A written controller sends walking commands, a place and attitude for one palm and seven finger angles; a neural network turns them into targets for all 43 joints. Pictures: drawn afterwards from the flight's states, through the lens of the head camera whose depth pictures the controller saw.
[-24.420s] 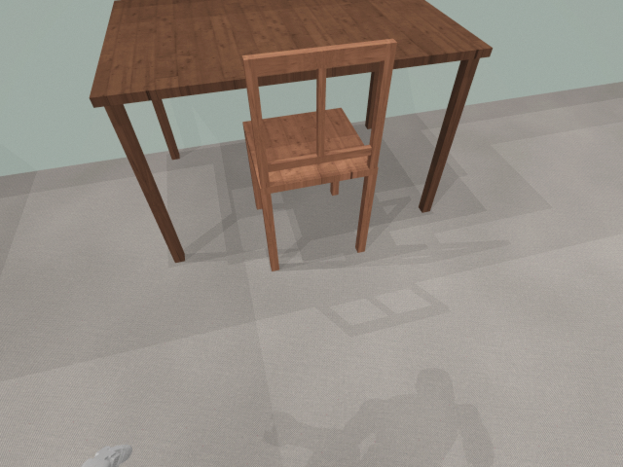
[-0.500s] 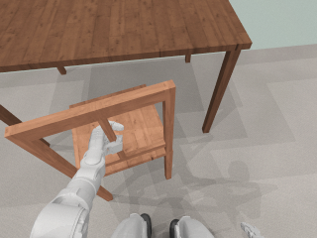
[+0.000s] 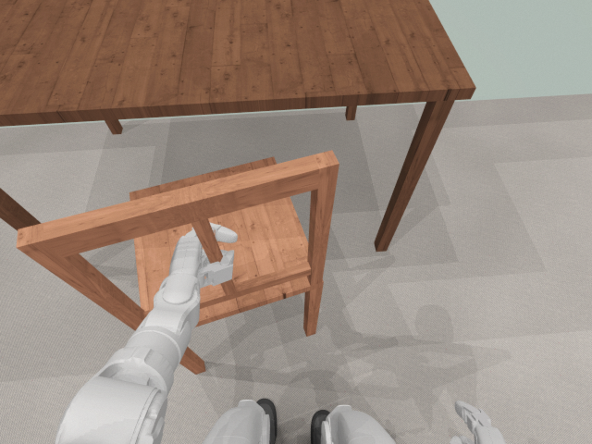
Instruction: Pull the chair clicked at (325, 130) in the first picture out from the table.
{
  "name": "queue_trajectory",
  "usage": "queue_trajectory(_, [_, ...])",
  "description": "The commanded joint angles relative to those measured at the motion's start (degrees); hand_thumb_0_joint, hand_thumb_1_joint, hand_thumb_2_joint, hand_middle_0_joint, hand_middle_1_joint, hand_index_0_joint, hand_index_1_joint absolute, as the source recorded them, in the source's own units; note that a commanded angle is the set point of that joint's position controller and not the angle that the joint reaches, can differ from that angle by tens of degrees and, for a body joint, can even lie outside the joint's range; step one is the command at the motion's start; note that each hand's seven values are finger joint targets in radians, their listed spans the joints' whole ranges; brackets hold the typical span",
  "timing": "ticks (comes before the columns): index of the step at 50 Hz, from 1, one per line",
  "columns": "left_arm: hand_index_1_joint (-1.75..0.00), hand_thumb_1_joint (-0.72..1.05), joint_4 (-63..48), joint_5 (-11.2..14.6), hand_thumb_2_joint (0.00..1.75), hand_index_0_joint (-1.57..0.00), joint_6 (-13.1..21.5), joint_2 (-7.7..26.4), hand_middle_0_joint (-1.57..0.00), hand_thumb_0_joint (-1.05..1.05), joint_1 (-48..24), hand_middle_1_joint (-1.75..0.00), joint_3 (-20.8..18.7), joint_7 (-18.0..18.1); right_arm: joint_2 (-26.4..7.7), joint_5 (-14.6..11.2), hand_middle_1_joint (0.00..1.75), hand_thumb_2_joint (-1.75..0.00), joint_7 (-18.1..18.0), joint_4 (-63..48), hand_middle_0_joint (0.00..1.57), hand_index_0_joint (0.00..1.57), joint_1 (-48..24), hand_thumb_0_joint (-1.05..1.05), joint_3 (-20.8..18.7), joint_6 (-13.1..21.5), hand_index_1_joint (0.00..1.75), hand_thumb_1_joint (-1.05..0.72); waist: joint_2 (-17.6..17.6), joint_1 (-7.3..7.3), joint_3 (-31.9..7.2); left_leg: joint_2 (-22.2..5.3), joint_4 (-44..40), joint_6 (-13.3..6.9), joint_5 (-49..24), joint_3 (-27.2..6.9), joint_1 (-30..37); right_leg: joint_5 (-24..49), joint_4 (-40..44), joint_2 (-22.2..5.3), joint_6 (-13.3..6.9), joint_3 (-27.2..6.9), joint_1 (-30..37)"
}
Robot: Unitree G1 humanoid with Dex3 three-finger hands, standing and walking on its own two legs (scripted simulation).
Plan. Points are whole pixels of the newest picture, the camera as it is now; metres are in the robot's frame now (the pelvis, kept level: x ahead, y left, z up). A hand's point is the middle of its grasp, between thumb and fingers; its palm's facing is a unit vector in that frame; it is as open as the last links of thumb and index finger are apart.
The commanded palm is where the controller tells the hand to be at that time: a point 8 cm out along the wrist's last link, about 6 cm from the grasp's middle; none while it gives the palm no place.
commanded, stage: step backward, pulling the chair out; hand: left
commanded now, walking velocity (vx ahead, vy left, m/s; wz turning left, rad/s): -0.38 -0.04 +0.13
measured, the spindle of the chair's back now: (216, 259) +0.40 +0.13 -0.08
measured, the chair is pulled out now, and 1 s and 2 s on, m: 0.19 0.19 0.20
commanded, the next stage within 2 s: stop walking, hand still on the chair in 1.08 s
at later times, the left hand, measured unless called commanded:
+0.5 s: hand (225, 266) +0.37 +0.11 -0.06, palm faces -0.03 -0.98 -0.19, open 5.4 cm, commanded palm +0.37 +0.17 -0.05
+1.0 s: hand (225, 266) +0.37 +0.11 -0.06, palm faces -0.04 -0.98 -0.19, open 5.4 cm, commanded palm +0.37 +0.17 -0.04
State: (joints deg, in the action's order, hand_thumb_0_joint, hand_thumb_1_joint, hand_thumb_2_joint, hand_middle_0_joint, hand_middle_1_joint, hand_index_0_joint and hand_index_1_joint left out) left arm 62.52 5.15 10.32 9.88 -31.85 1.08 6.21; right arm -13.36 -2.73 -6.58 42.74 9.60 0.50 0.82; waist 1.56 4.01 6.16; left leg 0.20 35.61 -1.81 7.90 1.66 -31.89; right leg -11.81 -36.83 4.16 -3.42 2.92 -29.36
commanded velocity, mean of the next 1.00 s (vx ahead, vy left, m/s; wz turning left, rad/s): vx -0.38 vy -0.01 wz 0.11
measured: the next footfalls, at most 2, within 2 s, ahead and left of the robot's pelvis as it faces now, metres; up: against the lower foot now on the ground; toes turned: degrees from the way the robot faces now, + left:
none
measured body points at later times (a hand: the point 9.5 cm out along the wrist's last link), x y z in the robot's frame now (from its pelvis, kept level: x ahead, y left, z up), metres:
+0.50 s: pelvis +0.00 +0.00 +0.00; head +0.08 -0.01 +0.44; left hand +0.37 +0.17 -0.04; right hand +0.11 -0.27 -0.13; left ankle +0.11 +0.10 -0.72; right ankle +0.08 -0.07 -0.72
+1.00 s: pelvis +0.00 +0.00 +0.00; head +0.08 +0.00 +0.44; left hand +0.37 +0.17 -0.04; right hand +0.10 -0.27 -0.13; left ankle +0.11 +0.10 -0.72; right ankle +0.08 -0.07 -0.72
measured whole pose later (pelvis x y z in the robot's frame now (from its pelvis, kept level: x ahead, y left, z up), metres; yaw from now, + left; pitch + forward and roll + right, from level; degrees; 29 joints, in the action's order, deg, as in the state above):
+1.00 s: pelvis +0.00 +0.00 +0.00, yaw +1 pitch +4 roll -1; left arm 62.2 4.1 10.8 9.8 -31.8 2.2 5.9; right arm -14.4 -2.9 -6.6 44.1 10.6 0.2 1.4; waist 1.2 3.7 6.4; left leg 0.5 35.1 -2.0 7.9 1.5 -31.4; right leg -12.2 -36.5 3.7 -3.1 3.3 -28.8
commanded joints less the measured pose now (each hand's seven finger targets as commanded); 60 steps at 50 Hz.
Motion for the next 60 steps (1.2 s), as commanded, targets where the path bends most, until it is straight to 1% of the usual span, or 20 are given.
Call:
queue_trajectory(1, [-1.45, 0.90, -12.5, -1.9, 0.90, -0.50, 4.6, 10.8, -0.50, 0.00, -21.2, -1.45, -1.8, 0.7, -9.0, -0.2, 0.30, -0.90, -0.9, -5.0, 0.20, 0.20, 2.1, 0.00, -3.0, 2.0, 0.30, -0.90, -1.3, -0.26, -25.5, -6.8, -3.5, -1.4, 7.1, -9.9, 10.7, -9.3, 10.1, -8.7, 2.7, -12.4, 9.5])
queue_trajectory(4, [-1.45, 0.90, -11.7, -2.3, 0.90, -0.50, 4.7, 12.9, -0.50, 0.00, -21.6, -1.45, -3.1, 1.3, -9.0, -0.5, 0.30, -0.90, -0.7, -4.8, 0.20, 0.20, 2.9, 0.00, -3.1, 2.4, 0.30, -0.90, -5.2, 0.49, -25.6, -3.4, 1.0, 0.6, 7.5, -5.7, 13.7, -7.7, 15.4, -12.7, 2.6, -15.1, 8.5])
queue_trajectory(6, [-1.45, 0.90, -12.0, -2.6, 0.90, -0.50, 4.8, 12.8, -0.50, 0.00, -22.5, -1.45, -2.8, 1.5, -8.8, -0.8, 0.30, -0.90, -0.4, -4.2, 0.20, 0.20, 3.1, 0.00, -2.8, 2.5, 0.30, -0.90, -4.7, 0.32, -26.3, -2.5, 2.0, 1.2, 7.3, -4.2, 14.4, -5.3, 15.9, -14.2, 3.3, -14.9, 9.0])
queue_trajectory(8, [-1.45, 0.90, -12.1, -3.0, 0.90, -0.50, 5.1, 12.9, -0.50, 0.00, -22.6, -1.45, -3.0, 1.6, -8.8, -0.7, 0.30, -0.90, -0.6, -4.0, 0.20, 0.20, 3.1, 0.00, -2.6, 2.6, 0.30, -0.90, -3.5, 0.08, -26.9, -2.8, 0.6, 1.0, 4.1, -4.5, 14.7, -2.0, 14.3, -13.1, 4.4, -12.7, 9.3])
queue_trajectory(10, [-1.45, 0.90, -11.5, -2.7, 0.90, -0.50, 5.0, 12.1, -0.50, 0.00, -22.4, -1.45, -2.4, 1.8, -9.7, -0.6, 0.30, -0.90, -0.8, -3.5, 0.20, 0.20, 3.2, 0.00, -2.5, 2.6, 0.30, -0.90, -1.2, -0.03, -26.2, -5.1, -2.4, -0.3, -0.9, -7.6, 14.4, 0.4, 11.3, -10.3, 5.7, -10.3, 9.1])
queue_trajectory(12, [-1.45, 0.90, -12.1, -2.2, 0.90, -0.50, 5.1, 10.9, -0.50, 0.00, -23.7, -1.45, -1.4, 1.6, -9.6, -0.8, 0.30, -0.90, -0.6, -3.8, 0.20, 0.20, 2.4, 0.00, -2.3, 2.4, 0.30, -0.90, -1.8, -0.04, -25.7, -6.8, -4.6, -1.8, 1.4, -10.0, 12.9, -3.8, 9.3, -8.4, 6.3, -10.1, 8.9])
queue_trajectory(14, [-1.45, 0.90, -12.0, -2.2, 0.90, -0.50, 5.3, 11.1, -0.50, 0.00, -24.1, -1.45, -1.6, 1.7, -10.0, -0.7, 0.30, -0.90, -1.0, -3.7, 0.20, 0.20, 2.1, 0.00, -2.2, 2.5, 0.30, -0.90, 0.8, -0.10, -24.5, -7.3, -6.7, -2.3, 2.6, -11.6, 12.5, -6.6, 8.0, -7.3, 5.2, -9.2, 8.2])
queue_trajectory(16, [-1.45, 0.90, -12.7, -2.0, 0.90, -0.50, 5.5, 10.0, -0.50, 0.00, -24.1, -1.45, -1.0, 1.4, -9.8, -0.4, 0.30, -0.90, -1.1, -3.2, 0.20, 0.20, 2.2, 0.00, -2.4, 2.6, 0.30, -0.90, 3.9, -0.40, -26.3, -9.1, -8.0, -3.0, 0.4, -13.7, 13.8, -6.0, 4.2, -5.7, 4.2, -7.7, 7.3])
queue_trajectory(20, [-1.45, 0.90, -12.0, -2.0, 0.90, -0.50, 5.5, 9.7, -0.50, 0.00, -23.6, -1.45, -1.2, 0.7, -9.7, -0.1, 0.30, -0.90, -1.2, -2.7, 0.20, 0.20, 2.5, 0.00, -2.9, 2.7, 0.30, -0.90, 4.0, -0.53, -27.3, -10.2, -7.0, -3.2, -3.8, -14.4, 15.0, -4.6, 2.7, -4.8, 3.5, -7.1, 6.5])
queue_trajectory(24, [-1.45, 0.90, -11.5, -2.1, 0.90, -0.50, 5.2, 10.8, -0.50, 0.00, -22.9, -1.45, -2.1, 0.6, -9.5, -0.2, 0.30, -0.90, -1.2, -3.6, 0.20, 0.20, 2.3, 0.00, -3.2, 2.8, 0.30, -0.90, 0.7, -0.34, -26.4, -8.5, -5.2, -2.6, 0.6, -11.9, 11.7, -5.9, 5.9, -6.5, 3.5, -9.6, 8.6])
queue_trajectory(29, [-1.45, 0.90, -11.6, -2.4, 0.90, -0.50, 5.1, 12.8, -0.50, 0.00, -22.1, -1.45, -3.0, 1.1, -9.2, -0.7, 0.30, -0.90, -0.6, -4.4, 0.20, 0.20, 3.0, 0.00, -3.3, 2.9, 0.30, -0.90, -2.7, 0.11, -26.0, -3.6, 0.7, 0.2, 6.1, -6.4, 12.5, -7.5, 14.6, -12.3, 3.1, -14.9, 8.9])
queue_trajectory(33, [-1.45, 0.90, -11.7, -2.8, 0.90, -0.50, 4.6, 13.4, -0.50, 0.00, -22.2, -1.45, -3.2, 1.5, -9.0, -1.0, 0.30, -0.90, -0.3, -4.3, 0.20, 0.20, 3.0, 0.00, -2.9, 2.8, 0.30, -0.90, -3.5, -0.01, -26.2, -1.8, 2.6, 1.4, 6.9, -3.6, 14.5, -4.9, 16.6, -15.0, 4.0, -14.5, 9.5])
queue_trajectory(36, [-1.45, 0.90, -12.2, -2.7, 0.90, -0.50, 4.6, 12.1, -0.50, 0.00, -21.9, -1.45, -2.2, 1.5, -9.7, -0.7, 0.30, -0.90, -0.6, -3.9, 0.20, 0.20, 3.1, 0.00, -2.7, 2.8, 0.30, -0.90, 0.1, -0.24, -26.7, -4.6, -2.1, -0.2, -1.6, -7.4, 14.8, 0.6, 12.0, -10.7, 5.8, -10.5, 10.3])
queue_trajectory(38, [-1.45, 0.90, -13.2, -2.1, 0.90, -0.50, 4.5, 10.9, -0.50, 0.00, -23.5, -1.45, -1.3, 1.3, -9.7, -1.1, 0.30, -0.90, -0.5, -4.4, 0.20, 0.20, 2.5, 0.00, -2.5, 2.4, 0.30, -0.90, -1.4, -0.32, -26.9, -6.4, -3.7, -1.6, -1.8, -9.6, 12.6, -0.4, 9.5, -9.0, 6.7, -10.5, 11.4])
queue_trajectory(39, [-1.45, 0.90, -12.2, -1.9, 0.90, -0.50, 4.2, 11.7, -0.50, 0.00, -23.4, -1.45, -1.8, 1.5, -10.2, -0.9, 0.30, -0.90, -0.5, -4.4, 0.20, 0.20, 2.4, 0.00, -2.5, 2.4, 0.30, -0.90, -0.4, -0.28, -24.6, -7.0, -5.1, -2.0, 0.3, -10.8, 12.5, -3.9, 9.5, -8.5, 6.3, -10.2, 10.3])
queue_trajectory(41, [-1.45, 0.90, -13.1, -1.8, 0.90, -0.50, 4.5, 10.7, -0.50, 0.00, -24.0, -1.45, -1.1, 1.2, -9.9, -0.8, 0.30, -0.90, -0.7, -4.2, 0.20, 0.20, 2.2, 0.00, -2.3, 2.4, 0.30, -0.90, 2.0, -0.54, -24.8, -7.9, -6.9, -2.5, 1.0, -12.0, 11.7, -6.5, 7.3, -7.4, 5.1, -9.2, 9.8])
queue_trajectory(46, [-1.45, 0.90, -13.6, -1.8, 0.90, -0.50, 4.9, 10.0, -0.50, 0.00, -23.8, -1.45, -1.0, 0.6, -9.7, -0.3, 0.30, -0.90, -1.0, -3.8, 0.20, 0.20, 2.2, 0.00, -2.8, 2.5, 0.30, -0.90, 3.2, -0.71, -26.6, -9.5, -7.3, -3.0, -0.8, -13.6, 12.9, -6.1, 4.2, -5.7, 3.5, -7.9, 9.2])
queue_trajectory(51, [-1.45, 0.90, -13.4, -1.8, 0.90, -0.50, 5.0, 9.8, -0.50, 0.00, -23.1, -1.45, -1.0, 0.2, -9.3, -0.2, 0.30, -0.90, -0.9, -4.2, 0.20, 0.20, 2.0, 0.00, -3.0, 2.7, 0.30, -0.90, 1.4, -0.73, -26.8, -9.0, -6.1, -2.7, 1.5, -12.6, 11.4, -7.5, 5.4, -6.7, 3.2, -9.4, 10.1])
queue_trajectory(59, [-1.45, 0.90, -13.2, -2.4, 0.90, -0.50, 5.0, 12.4, -0.50, 0.00, -22.2, -1.45, -2.6, 0.7, -9.0, -0.5, 0.30, -0.90, -0.5, -5.0, 0.20, 0.20, 2.7, 0.00, -3.1, 3.1, 0.30, -0.90, -2.8, -0.06, -25.5, -4.4, -0.8, 0.0, 5.3, -7.1, 14.3, -8.9, 14.6, -11.8, 3.3, -13.3, 9.0])
queue_trajectory(60, [-1.45, 0.90, -24.0, -2.2, 0.90, -0.50, 5.6, 12.3, -0.50, 0.00, -22.4, -1.45, -2.0, 0.4, -8.0, -0.6, 0.30, -0.90, -0.5, -7.9, 0.20, 0.20, 2.2, 0.00, -2.9, 2.9, 0.30, -0.90, -1.1, -1.37, -28.6, -5.1, -2.5, 0.2, 5.1, -6.9, 16.7, -7.7, 14.4, -12.2, 3.5, -13.3, 13.5])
